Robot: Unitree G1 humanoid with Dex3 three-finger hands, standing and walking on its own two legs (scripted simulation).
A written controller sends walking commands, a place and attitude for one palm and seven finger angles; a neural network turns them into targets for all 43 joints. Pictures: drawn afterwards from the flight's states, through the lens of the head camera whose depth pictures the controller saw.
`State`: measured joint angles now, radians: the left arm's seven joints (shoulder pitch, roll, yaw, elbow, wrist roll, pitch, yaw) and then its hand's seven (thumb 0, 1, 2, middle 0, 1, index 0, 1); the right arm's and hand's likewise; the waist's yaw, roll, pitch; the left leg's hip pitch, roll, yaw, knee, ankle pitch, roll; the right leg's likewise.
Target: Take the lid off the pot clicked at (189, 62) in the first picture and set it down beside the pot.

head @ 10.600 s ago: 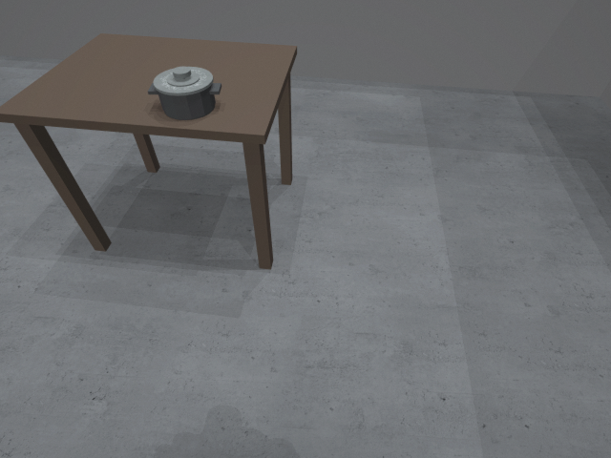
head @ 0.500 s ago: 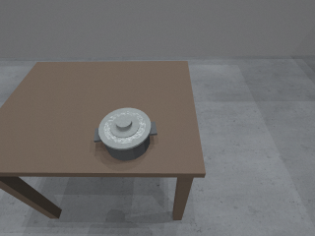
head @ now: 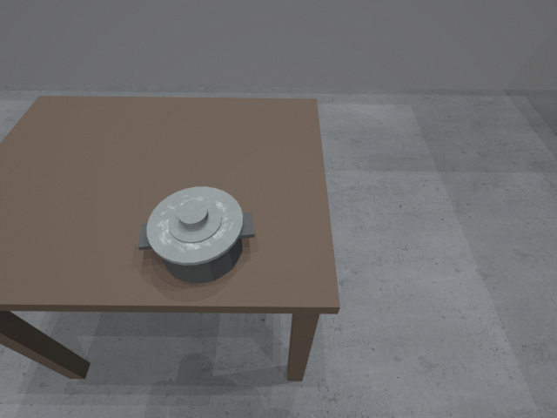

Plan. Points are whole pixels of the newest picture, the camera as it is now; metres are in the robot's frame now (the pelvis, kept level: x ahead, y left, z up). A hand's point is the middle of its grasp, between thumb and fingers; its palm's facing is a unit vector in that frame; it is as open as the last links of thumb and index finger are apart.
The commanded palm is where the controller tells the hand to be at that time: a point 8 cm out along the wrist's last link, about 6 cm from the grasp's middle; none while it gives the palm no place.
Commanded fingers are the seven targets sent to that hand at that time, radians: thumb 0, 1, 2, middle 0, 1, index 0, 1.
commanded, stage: come to a stop and stand still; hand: left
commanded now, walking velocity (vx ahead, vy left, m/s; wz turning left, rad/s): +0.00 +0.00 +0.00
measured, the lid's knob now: (193, 214) +0.43 +0.18 +0.01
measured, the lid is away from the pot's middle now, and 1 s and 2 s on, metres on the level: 0.00 0.00 0.00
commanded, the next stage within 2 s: look again from close up in 0.24 s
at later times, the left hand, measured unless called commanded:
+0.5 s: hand out of the picture +0.02 +0.18 -0.17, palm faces -0.01 -0.98 -0.21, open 7.3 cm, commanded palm none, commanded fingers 0.00 0.90 0.90 -0.20 -0.30 -0.20 -0.30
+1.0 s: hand out of the picture -0.01 +0.18 -0.17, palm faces +0.00 -0.98 -0.18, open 7.4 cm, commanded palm none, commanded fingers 0.00 0.90 0.90 -0.20 -0.30 -0.20 -0.30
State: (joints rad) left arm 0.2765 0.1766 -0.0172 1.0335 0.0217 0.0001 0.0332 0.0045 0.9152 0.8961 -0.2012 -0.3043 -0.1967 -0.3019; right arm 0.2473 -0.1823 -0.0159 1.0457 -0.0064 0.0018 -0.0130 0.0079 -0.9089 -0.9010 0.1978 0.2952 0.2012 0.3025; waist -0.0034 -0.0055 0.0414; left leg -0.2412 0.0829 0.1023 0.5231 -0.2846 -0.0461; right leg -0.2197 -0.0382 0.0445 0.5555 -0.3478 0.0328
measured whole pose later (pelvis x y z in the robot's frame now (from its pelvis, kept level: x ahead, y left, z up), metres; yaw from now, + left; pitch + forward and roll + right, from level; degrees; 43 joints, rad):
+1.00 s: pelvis -0.01 +0.01 +0.00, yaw +0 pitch +0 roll +0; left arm 0.30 0.16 -0.02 1.07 0.02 0.00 0.03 0.00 0.91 0.90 -0.20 -0.30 -0.19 -0.30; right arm 0.27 -0.14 -0.01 1.11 0.00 -0.02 -0.02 0.01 -0.91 -0.90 0.20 0.30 0.20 0.30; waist 0.00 -0.03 0.04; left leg -0.23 0.08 0.10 0.48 -0.25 -0.04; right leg -0.20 -0.04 0.04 0.49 -0.30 0.04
